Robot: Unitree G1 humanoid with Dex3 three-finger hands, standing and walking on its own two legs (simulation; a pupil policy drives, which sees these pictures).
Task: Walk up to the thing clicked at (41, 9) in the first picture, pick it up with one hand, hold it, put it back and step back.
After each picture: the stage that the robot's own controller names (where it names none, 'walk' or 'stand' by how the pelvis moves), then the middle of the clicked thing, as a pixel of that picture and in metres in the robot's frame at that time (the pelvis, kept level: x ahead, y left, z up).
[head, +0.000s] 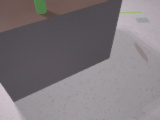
stand; out of the picture +1.00 +0.28 +0.07
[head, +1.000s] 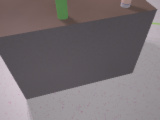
rise first; out of the picture +0.93 +0.18 +0.07
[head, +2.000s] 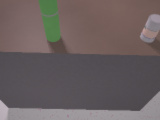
walk; (50, 15) +0.62 +0.19 +0.08
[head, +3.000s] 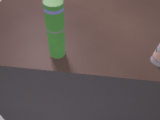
stand; (55, 31) +0.54 +0.11 +0.09
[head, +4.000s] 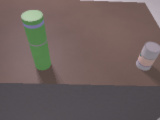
stand; (38, 43) +0.50 +0.18 +0.07
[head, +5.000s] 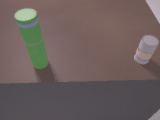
stand; (34, 42) +0.50 +0.19 +0.07
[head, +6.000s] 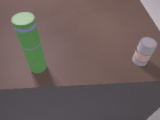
stand; (32, 46) +0.48 +0.20 +0.07
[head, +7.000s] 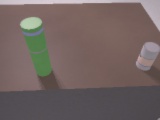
stand; (38, 50) +0.48 +0.18 +0.07
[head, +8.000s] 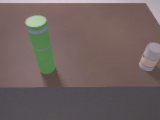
stand; (42, 48) +0.49 +0.16 +0.06
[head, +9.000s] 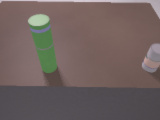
stand; (44, 47) +0.50 +0.16 +0.06
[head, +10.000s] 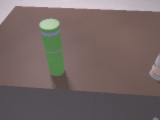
rise first; (53, 50) +0.50 +0.14 +0.07
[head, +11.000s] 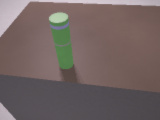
go down; (62, 43) +0.52 +0.12 +0.07
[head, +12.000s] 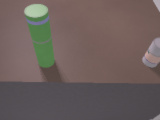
go down; (42, 40) +0.50 +0.12 +0.07
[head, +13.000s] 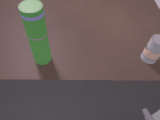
go down; (37, 36) +0.51 +0.12 +0.08
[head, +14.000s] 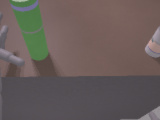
close in; (32, 29) +0.50 +0.13 +0.11
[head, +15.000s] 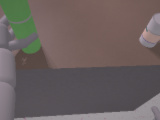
close; (21, 20) +0.51 +0.14 +0.13
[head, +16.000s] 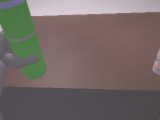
lift; (23, 38) +0.33 +0.15 +0.28
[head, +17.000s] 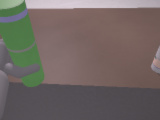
hold; (23, 48) +0.33 +0.16 +0.24
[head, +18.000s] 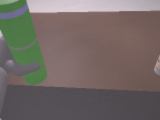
hold; (24, 45) +0.32 +0.15 +0.26
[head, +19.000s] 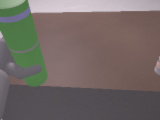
crouch; (25, 47) +0.31 +0.15 +0.26
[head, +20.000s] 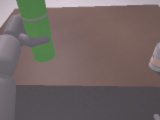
crouch; (36, 21) +0.42 +0.12 +0.26
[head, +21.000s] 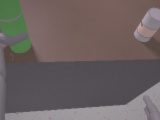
lower; (10, 17) +0.51 +0.15 +0.13
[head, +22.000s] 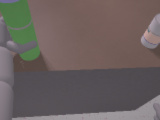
lower; (20, 25) +0.48 +0.13 +0.13
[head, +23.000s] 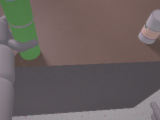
lower; (22, 24) +0.49 +0.13 +0.13
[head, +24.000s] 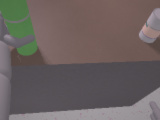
lower; (18, 19) +0.50 +0.14 +0.13
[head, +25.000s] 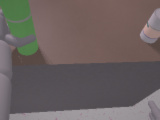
rest; (19, 19) +0.50 +0.13 +0.13
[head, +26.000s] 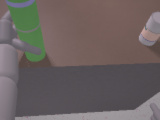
withdraw; (28, 28) +0.48 +0.12 +0.12
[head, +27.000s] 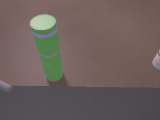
sink last; (49, 52) +0.43 +0.11 +0.10
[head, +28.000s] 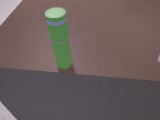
stand; (60, 41) +0.50 +0.12 +0.10
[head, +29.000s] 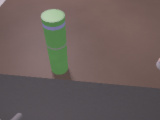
stand; (56, 46) +0.46 +0.11 +0.10
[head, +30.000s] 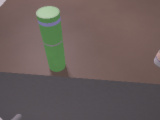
stand; (53, 43) +0.47 +0.11 +0.11
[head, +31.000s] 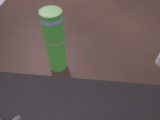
stand; (55, 43) +0.47 +0.11 +0.12
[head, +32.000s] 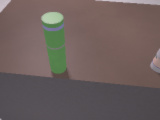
stand; (56, 46) +0.48 +0.12 +0.09
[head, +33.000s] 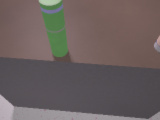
walk; (56, 29) +0.52 +0.11 +0.08
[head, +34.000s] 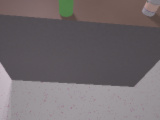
walk; out of the picture +0.74 +0.07 +0.08
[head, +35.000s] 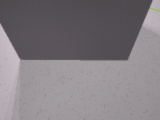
stand; out of the picture +1.06 +0.18 +0.10
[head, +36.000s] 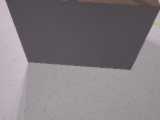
stand; out of the picture +1.11 +0.09 +0.08
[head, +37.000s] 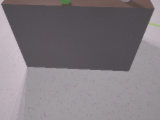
stand; out of the picture +1.11 +0.12 +0.06
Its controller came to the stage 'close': yes
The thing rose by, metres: 0.20
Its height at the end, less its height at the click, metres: +0.00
